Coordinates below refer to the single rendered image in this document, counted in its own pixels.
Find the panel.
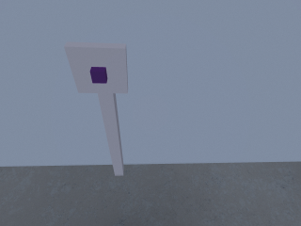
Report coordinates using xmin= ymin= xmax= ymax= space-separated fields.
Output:
xmin=64 ymin=41 xmax=128 ymax=176

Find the button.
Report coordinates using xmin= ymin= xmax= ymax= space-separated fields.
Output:
xmin=90 ymin=67 xmax=108 ymax=84

